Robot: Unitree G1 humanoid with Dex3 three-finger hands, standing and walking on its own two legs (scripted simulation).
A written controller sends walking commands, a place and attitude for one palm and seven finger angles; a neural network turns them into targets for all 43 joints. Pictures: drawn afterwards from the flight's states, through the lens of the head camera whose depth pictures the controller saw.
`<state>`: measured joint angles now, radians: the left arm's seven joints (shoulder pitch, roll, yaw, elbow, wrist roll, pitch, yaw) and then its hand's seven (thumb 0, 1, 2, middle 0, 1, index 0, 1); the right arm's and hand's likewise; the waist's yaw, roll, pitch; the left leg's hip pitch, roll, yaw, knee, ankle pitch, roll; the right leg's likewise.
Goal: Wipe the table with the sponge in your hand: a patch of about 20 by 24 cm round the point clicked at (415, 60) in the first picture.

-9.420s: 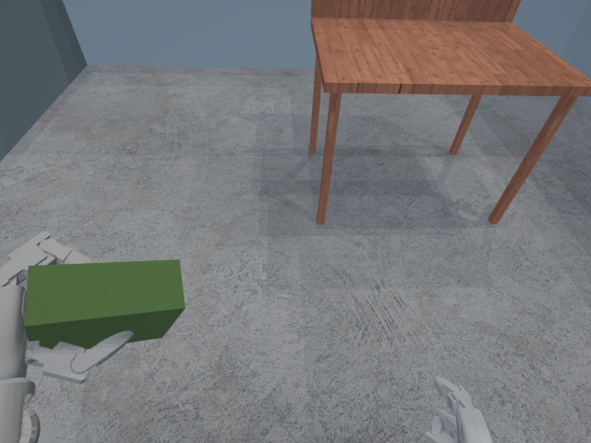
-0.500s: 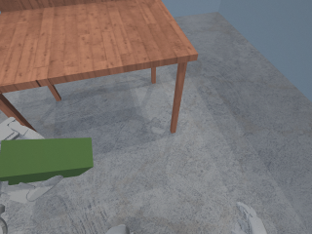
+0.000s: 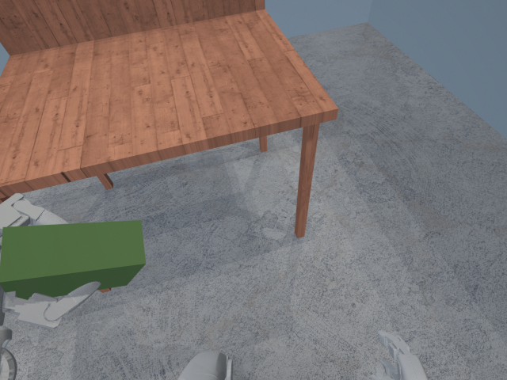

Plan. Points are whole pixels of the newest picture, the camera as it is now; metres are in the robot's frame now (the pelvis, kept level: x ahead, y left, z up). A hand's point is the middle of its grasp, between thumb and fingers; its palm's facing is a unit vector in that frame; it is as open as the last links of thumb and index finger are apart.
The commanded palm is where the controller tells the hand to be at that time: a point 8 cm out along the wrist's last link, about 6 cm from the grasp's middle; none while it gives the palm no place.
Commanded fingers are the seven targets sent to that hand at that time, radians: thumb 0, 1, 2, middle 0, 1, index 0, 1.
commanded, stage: take the last steps up to it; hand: left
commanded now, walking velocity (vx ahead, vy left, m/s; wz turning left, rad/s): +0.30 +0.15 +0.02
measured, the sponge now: (97, 259) +0.23 +0.20 +0.14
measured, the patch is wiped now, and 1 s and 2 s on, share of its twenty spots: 0.00 0.00 0.00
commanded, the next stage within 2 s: come to a stop and stand still in 1.28 s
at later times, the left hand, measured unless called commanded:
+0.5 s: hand (56, 170) +0.34 +0.28 +0.18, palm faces +0.33 -0.81 -0.48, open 9.8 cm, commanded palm +0.29 +0.33 +0.18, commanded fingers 0.00 0.10 1.30 -1.20 -1.60 -1.20 -1.60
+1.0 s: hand (51, 127) +0.43 +0.34 +0.18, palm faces +0.37 -0.81 -0.46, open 9.8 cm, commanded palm +0.38 +0.38 +0.18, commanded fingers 0.00 0.10 1.30 -1.20 -1.60 -1.20 -1.60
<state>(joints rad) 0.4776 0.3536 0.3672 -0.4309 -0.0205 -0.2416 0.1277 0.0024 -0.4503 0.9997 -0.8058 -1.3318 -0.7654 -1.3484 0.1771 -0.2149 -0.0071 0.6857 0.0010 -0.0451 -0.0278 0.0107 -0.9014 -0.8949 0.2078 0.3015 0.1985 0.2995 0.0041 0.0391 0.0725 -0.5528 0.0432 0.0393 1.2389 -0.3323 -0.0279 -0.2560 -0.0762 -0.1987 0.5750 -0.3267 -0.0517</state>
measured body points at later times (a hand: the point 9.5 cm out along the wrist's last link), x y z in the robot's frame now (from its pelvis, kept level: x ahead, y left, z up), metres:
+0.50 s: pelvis +0.11 +0.06 +0.00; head +0.15 +0.05 +0.44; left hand +0.31 +0.32 +0.21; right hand +0.28 -0.14 -0.10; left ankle +0.13 +0.18 -0.73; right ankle +0.13 -0.03 -0.71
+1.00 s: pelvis +0.21 +0.11 -0.01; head +0.24 +0.11 +0.44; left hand +0.41 +0.38 +0.20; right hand +0.37 -0.17 -0.09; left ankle +0.27 +0.23 -0.74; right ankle +0.16 -0.01 -0.72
